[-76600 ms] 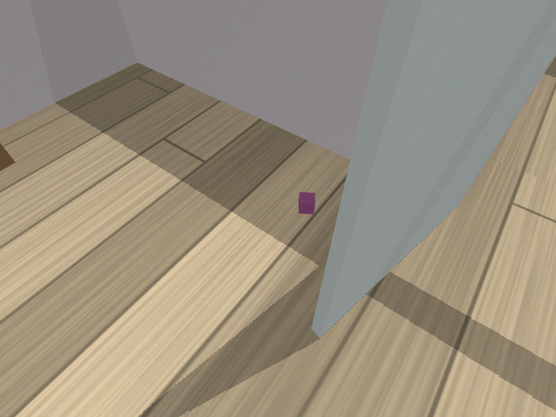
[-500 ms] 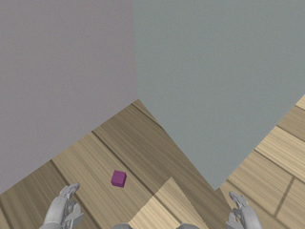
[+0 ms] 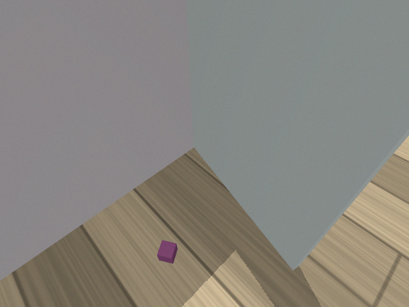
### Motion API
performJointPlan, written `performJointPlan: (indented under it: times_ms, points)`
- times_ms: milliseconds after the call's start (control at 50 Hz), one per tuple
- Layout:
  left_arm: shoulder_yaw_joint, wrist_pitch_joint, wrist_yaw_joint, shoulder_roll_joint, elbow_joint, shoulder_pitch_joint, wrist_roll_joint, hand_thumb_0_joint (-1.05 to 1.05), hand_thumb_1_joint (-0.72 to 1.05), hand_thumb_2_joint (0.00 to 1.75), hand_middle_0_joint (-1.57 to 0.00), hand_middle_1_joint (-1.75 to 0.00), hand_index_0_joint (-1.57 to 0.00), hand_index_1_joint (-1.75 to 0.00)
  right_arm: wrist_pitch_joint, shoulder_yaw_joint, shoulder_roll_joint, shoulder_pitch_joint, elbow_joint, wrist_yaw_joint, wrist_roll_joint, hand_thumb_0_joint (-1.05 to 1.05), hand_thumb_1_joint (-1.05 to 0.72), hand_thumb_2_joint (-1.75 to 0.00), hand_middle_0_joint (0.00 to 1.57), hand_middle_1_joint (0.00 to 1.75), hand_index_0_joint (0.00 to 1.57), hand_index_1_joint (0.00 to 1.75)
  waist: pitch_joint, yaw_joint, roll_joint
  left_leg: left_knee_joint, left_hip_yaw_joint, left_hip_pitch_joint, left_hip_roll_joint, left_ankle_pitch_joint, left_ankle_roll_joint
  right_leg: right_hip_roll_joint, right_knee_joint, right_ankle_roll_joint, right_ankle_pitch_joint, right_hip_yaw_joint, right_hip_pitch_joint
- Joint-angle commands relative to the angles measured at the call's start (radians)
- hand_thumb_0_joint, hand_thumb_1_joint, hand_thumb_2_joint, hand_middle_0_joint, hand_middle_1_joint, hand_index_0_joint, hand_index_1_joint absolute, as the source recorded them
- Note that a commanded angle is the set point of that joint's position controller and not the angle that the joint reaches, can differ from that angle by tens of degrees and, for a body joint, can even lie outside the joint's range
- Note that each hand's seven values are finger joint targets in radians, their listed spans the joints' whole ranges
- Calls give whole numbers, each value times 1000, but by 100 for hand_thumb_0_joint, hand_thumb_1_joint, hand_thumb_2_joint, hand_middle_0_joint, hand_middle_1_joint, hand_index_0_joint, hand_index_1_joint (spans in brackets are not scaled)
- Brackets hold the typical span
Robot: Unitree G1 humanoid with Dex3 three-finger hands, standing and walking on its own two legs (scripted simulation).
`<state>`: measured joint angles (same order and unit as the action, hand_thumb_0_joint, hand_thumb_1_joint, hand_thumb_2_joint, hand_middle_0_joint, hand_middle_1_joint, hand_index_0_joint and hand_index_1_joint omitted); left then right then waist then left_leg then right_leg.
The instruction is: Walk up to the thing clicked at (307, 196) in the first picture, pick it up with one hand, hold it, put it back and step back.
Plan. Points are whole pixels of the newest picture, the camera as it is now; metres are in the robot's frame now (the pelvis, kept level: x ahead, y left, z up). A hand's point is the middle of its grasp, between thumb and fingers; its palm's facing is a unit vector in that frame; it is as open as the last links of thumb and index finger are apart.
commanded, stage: stand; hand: left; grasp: from above
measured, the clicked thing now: (167, 251) +0.49 +0.20 -0.74
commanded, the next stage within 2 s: step back in 1.94 s
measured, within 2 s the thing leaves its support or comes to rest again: neither
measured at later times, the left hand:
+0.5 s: hand out of the picture +0.04 +0.24 -0.15, palm faces +0.03 -0.94 -0.34, open 7.4 cm
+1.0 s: hand out of the picture +0.07 +0.23 -0.15, palm faces +0.01 -0.94 -0.34, open 7.4 cm
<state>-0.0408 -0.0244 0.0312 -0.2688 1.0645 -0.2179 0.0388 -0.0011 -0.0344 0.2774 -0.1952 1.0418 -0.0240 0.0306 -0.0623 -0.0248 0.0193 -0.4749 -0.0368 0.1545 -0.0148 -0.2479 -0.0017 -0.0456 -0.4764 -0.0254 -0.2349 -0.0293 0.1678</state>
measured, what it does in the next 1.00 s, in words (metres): stands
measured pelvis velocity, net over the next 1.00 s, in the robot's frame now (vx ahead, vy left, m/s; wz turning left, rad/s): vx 0.01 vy -0.01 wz -0.01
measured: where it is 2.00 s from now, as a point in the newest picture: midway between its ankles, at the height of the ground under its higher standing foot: outside the picture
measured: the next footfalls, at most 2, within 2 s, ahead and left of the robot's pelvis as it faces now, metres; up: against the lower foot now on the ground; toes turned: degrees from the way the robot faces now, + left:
none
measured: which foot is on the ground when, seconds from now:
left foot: down 0.00-1.00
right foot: down 0.00-1.00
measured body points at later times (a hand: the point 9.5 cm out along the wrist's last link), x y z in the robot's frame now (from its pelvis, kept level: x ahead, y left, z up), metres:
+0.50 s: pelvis -0.01 -0.01 +0.01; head -0.01 -0.01 +0.46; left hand +0.04 +0.28 -0.13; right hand +0.05 -0.29 -0.14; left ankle +0.01 +0.12 -0.74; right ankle +0.02 -0.13 -0.74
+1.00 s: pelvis +0.01 -0.01 +0.01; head +0.01 -0.02 +0.46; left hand +0.07 +0.28 -0.12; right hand +0.07 -0.30 -0.14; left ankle +0.01 +0.12 -0.74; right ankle +0.02 -0.13 -0.74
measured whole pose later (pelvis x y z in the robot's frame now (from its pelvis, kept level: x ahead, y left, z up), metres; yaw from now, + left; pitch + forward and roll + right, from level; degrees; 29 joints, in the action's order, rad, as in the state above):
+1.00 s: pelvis +0.01 -0.01 +0.01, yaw -1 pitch -4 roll +0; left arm -0.03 0.00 0.01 -0.30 1.17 -0.11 0.02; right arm -0.01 -0.01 0.32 -0.13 1.13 -0.01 0.02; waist -0.07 -0.01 0.03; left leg -0.33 -0.03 0.08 0.00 -0.19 -0.02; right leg -0.03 -0.34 -0.01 -0.17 -0.03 0.10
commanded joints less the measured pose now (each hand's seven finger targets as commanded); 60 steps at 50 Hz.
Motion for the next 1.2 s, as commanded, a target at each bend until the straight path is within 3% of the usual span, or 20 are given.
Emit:
performJointPlan:
  times_ms: [0,20,120,220,260,320,360,420,540,640,800,940,1000,1160,1180]
  points:
    - [-34,34,10,-192,-28,53,-5,0,90,90,-20,-30,-20,-30,-20,-38,193,43,-39,-13,0,0,-90,-90,20,30,20,30,6,4,-4,155,-100,36,92,-4,28,-56,137,38,7,89,-21]
    - [-35,37,11,-195,-22,63,-5,0,90,90,-20,-30,-20,-30,-20,-37,191,44,-35,-12,0,0,-90,-90,20,30,20,30,23,7,-10,150,-96,32,92,40,31,-62,145,38,41,91,-43]
    - [-32,39,11,-199,12,66,-5,0,90,90,-20,-30,-20,-30,-19,-33,189,59,-15,-10,-2,0,-90,-90,20,30,20,30,14,5,-35,159,-89,-10,94,72,25,-67,176,33,28,94,-28]
    - [-31,38,9,-207,27,82,-9,0,90,90,-20,-30,-20,-30,-16,-28,195,54,5,-8,-2,0,-90,-90,20,30,20,30,-5,6,-18,184,-92,26,96,36,24,-65,189,30,20,91,-52]
    - [-31,41,9,-210,33,82,-10,0,90,90,-20,-30,-20,-30,-17,-28,203,66,5,-7,-5,0,-90,-90,20,30,20,30,14,4,-30,177,-91,-1,100,67,26,-73,200,33,33,98,-53]
    - [-31,38,5,-218,39,93,-10,0,90,90,-20,-30,-20,-30,-14,-25,204,60,14,-4,-3,0,-90,-90,20,30,20,30,-22,8,-16,192,-94,37,99,-7,25,-65,207,29,-22,95,-40]
    - [-33,40,5,-222,38,104,-11,0,90,90,-20,-30,-20,-30,-15,-24,206,62,15,-3,-5,0,-90,-90,20,30,20,30,0,11,-18,188,-90,27,100,29,26,-70,206,32,-2,99,-51]
    - [-31,39,3,-223,42,109,-11,0,90,90,-20,-30,-20,-30,-15,-22,211,67,17,-3,-5,0,-90,-90,20,30,20,30,-8,9,-10,195,-94,38,103,4,26,-68,210,33,-17,99,-50]
    - [-31,39,-4,-231,47,115,-16,0,90,90,-20,-30,-20,-30,-20,-15,217,68,24,-3,-7,0,-90,-90,20,30,20,30,8,7,-10,211,-93,31,110,18,22,-67,196,38,22,99,-58]
    - [-31,46,-2,-229,51,127,-18,0,90,90,-20,-30,-20,-30,-25,-11,219,70,27,-4,-10,0,-90,-90,20,30,20,30,55,14,-23,190,-84,-25,119,149,28,-80,188,38,138,99,-87]
    - [-27,39,-7,-229,57,126,-20,0,90,90,-20,-30,-20,-30,-25,-5,227,83,39,-5,-11,0,-90,-90,20,30,20,30,32,11,-24,207,-80,-21,119,124,19,-71,197,35,102,94,-67]
    - [-27,43,-9,-235,51,137,-21,0,90,90,-20,-30,-20,-30,-26,-6,240,99,40,-4,-10,0,-90,-90,20,30,20,30,42,14,-17,205,-77,-23,123,135,21,-76,201,35,133,97,-77]
    - [-29,47,-7,-239,45,149,-23,0,90,90,-20,-30,-20,-30,-27,-8,239,101,37,-3,-12,0,-90,-90,20,30,20,30,83,18,-26,189,-72,-55,130,220,23,-83,185,38,206,93,-98]
    - [-29,46,-9,-247,40,163,-23,0,90,90,-20,-30,-20,-30,-29,-4,241,106,39,-1,-11,0,-90,-90,20,30,20,30,67,18,-18,203,-73,-38,132,216,18,-81,188,36,191,92,-104]
    - [-30,48,-9,-247,35,159,-24,0,90,90,-20,-30,-20,-30,-30,-6,252,115,34,-2,-12,0,-90,-90,20,30,20,30,89,14,-5,193,-70,-51,136,251,22,-87,183,38,232,94,-116]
